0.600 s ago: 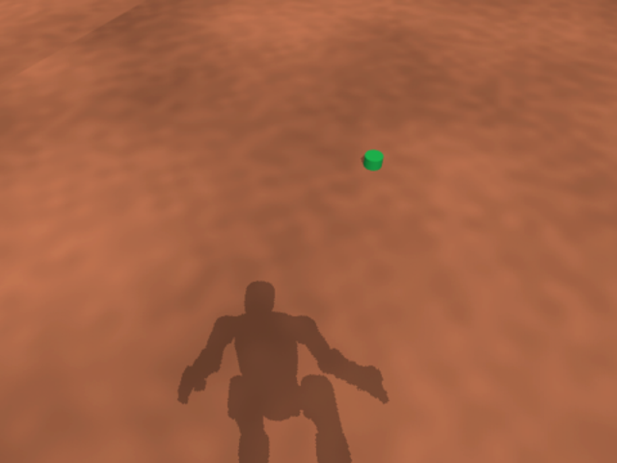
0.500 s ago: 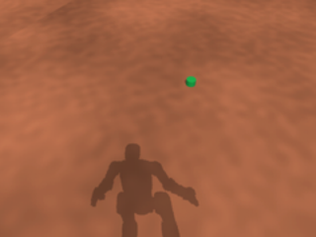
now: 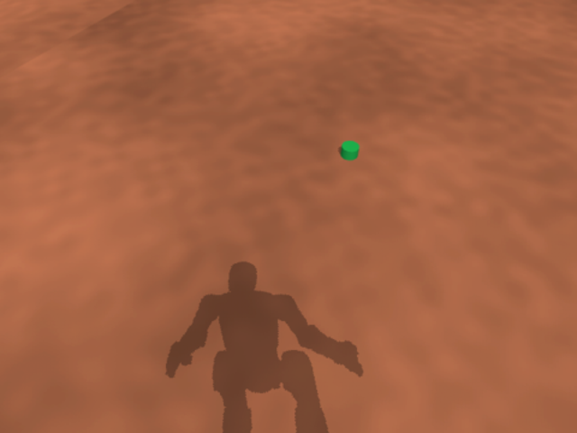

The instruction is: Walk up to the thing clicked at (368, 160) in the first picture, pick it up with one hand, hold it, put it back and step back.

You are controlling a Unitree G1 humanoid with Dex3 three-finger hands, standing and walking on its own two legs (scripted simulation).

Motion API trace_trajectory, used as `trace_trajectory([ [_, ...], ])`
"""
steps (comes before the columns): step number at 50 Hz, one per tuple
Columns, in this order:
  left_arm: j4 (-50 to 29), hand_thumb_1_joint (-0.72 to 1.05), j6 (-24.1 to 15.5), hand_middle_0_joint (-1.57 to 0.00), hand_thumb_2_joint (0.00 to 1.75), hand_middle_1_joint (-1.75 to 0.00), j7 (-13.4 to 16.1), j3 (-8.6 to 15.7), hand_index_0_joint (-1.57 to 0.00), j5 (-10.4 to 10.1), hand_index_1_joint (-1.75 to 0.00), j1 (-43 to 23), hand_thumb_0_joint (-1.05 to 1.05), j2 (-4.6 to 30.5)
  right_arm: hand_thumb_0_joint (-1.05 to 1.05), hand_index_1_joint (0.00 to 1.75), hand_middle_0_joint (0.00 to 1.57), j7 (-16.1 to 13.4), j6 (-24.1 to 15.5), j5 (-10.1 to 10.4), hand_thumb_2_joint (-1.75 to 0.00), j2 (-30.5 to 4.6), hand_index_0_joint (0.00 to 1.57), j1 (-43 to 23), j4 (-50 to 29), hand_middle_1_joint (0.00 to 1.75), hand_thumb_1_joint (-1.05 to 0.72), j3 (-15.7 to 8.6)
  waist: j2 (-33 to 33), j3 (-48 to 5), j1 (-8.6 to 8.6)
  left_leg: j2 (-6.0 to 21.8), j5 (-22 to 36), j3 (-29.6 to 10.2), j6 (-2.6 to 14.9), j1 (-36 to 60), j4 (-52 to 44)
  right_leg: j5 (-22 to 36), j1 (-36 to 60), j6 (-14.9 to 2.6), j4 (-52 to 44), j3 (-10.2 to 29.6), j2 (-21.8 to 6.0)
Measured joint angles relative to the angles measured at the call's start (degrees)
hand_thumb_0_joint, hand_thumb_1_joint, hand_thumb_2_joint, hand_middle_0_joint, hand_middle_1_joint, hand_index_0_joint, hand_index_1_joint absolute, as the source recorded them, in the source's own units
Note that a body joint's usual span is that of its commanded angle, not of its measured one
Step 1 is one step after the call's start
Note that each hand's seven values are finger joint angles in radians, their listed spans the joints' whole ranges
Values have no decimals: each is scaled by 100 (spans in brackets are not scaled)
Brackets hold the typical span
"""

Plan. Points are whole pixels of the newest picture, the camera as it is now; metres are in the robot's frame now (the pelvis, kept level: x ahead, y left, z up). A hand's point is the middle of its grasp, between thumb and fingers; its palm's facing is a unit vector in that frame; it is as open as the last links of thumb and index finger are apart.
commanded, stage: stand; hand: left
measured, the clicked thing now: (349, 150) +1.53 -0.33 -0.75
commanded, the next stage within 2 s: walk up in 0.52 s
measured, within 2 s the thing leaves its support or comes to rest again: neither
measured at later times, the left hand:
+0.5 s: hand out of the picture +0.07 +0.25 -0.16, palm faces -0.03 -0.94 -0.35, open 7.4 cm
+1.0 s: hand (207, 378) +0.22 +0.14 -0.14, palm faces -0.16 -0.90 -0.40, open 7.4 cm
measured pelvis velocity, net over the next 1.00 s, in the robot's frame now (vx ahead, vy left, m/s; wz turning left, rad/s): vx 0.12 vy -0.12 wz -0.23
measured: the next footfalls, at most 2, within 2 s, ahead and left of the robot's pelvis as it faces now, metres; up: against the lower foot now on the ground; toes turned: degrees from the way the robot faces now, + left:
right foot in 0.84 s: +0.17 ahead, -0.24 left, +0.00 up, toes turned -15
left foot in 1.32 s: +0.49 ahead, -0.08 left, +0.00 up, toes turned -13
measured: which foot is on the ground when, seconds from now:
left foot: down 0.00-0.88, up 0.90-1.00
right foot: down 0.00-0.56, up 0.58-0.82, down 0.84-1.00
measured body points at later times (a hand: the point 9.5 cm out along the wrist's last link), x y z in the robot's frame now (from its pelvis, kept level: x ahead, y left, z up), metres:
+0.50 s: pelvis +0.00 +0.00 +0.00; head +0.01 +0.00 +0.45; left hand +0.08 +0.30 -0.13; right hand +0.08 -0.30 -0.14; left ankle +0.00 +0.13 -0.75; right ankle -0.01 -0.12 -0.75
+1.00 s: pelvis +0.12 -0.12 -0.02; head +0.11 -0.16 +0.43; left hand +0.23 +0.19 -0.11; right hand +0.13 -0.47 -0.15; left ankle +0.09 +0.05 -0.67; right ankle +0.13 -0.23 -0.75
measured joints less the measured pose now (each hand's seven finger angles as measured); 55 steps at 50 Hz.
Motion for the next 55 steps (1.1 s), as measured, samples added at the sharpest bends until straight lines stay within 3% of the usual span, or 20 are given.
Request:
trace_trajectory([
  [26,-3,91,12,-20,90,-30,-2,13,-20,2,-30,24,1,9,1,30,21,-5,9,-2,-90,-5,21,33,9,30,-91,-1,-6,4,-1,1,14,4,-2,51,-69,14,49,0,-67,3,0],
  [29,-268,91,98,-20,90,-30,-229,230,-20,117,-30,277,1,92,1,30,21,110,-133,-133,-90,-7,21,161,-255,30,-91,-208,-80,-87,65,16,-438,238,142,-59,233,-821,-442,-116,923,137,1],
  [31,-343,91,196,-20,90,-30,-356,322,-20,185,-30,423,1,181,1,30,21,136,-267,-163,-90,-75,21,272,-469,30,-90,-329,-60,-144,21,98,-340,406,173,-39,242,-1118,-1020,-126,2038,134,5],
  [35,-502,91,217,-20,90,-30,-559,475,-20,185,-30,527,1,444,1,30,21,129,-374,-212,-90,-261,21,607,-666,30,-90,-465,-125,-144,-82,190,-471,559,105,215,155,-1100,-1764,-87,2950,230,-279],
  [39,-712,91,174,-20,90,-30,-712,586,-20,146,-30,647,1,598,1,30,21,171,-308,-274,-90,-541,21,811,-668,30,-90,-581,-53,-122,-37,414,-776,776,-52,553,258,-849,-1904,-48,2402,148,-604],
  [42,-773,91,111,-20,90,-30,-728,641,-20,158,-30,738,1,693,1,30,21,194,-269,-275,-90,-697,21,860,-716,30,-90,-630,-13,-138,-36,617,-1286,924,-146,663,758,-446,-1700,-53,1864,-29,-691],
  [43,-776,91,69,-20,90,-30,-695,666,-20,170,-30,741,1,678,1,30,21,191,-243,-267,-90,-757,21,853,-725,30,-90,-642,99,-121,-32,793,-1549,913,-84,614,1126,-185,-1663,0,1919,-103,-577],
  [44,-796,91,9,-20,90,-30,-644,685,-20,183,-30,713,1,621,1,30,21,174,-204,-250,-90,-812,21,842,-724,30,-90,-654,286,-69,-30,1025,-1709,756,79,444,1709,-304,-1630,6,2114,-228,-406],
  [45,-862,91,-68,-20,90,-30,-584,696,-20,184,-30,713,1,573,1,30,21,155,-147,-216,-90,-810,21,835,-728,30,-90,-644,359,-44,7,1050,-1842,460,152,137,2483,-494,-1620,-16,2291,-295,-305],
  [47,-986,91,-157,-20,90,-30,-513,665,-20,118,-30,788,1,448,1,30,20,170,-60,-171,-90,-732,21,774,-750,30,-91,-569,298,-23,146,704,-1889,126,158,-502,3806,-689,-1491,-99,2305,-235,-233],
  [49,-1028,91,-169,-20,90,-30,-475,564,-20,39,-30,915,1,272,1,30,20,222,-67,-113,-90,-683,20,664,-806,30,-91,-496,313,-3,215,500,-1558,120,198,-1093,4493,-621,-1172,-181,1896,-179,-139],
  [52,-1020,91,-197,-20,90,-30,-428,427,-20,-8,-30,1129,1,110,1,30,20,297,-145,-38,-90,-579,21,564,-1011,30,-91,-422,337,24,250,477,-905,207,262,-1759,4414,-430,-650,-219,1175,-97,26],
  [55,-1040,91,-247,-20,90,-30,-396,366,-21,-30,-30,1331,1,74,1,30,21,386,-174,-69,-90,-480,21,569,-1198,30,-91,-394,324,24,266,555,-388,154,204,-2218,3949,-396,-248,-270,705,-13,207],
])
